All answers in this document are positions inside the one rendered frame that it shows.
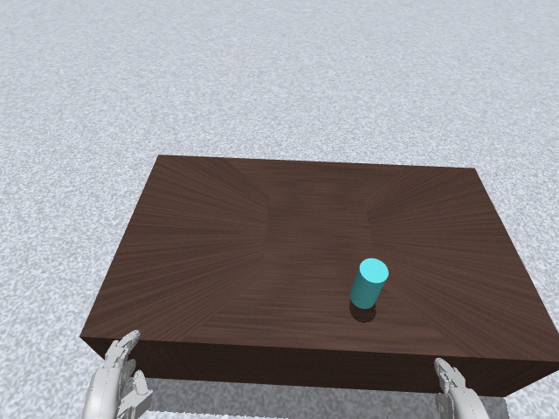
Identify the right robot hand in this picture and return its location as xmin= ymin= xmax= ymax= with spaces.
xmin=434 ymin=358 xmax=490 ymax=419

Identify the left robot hand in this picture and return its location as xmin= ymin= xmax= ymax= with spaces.
xmin=82 ymin=330 xmax=153 ymax=419

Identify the can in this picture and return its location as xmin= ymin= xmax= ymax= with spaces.
xmin=350 ymin=258 xmax=389 ymax=309

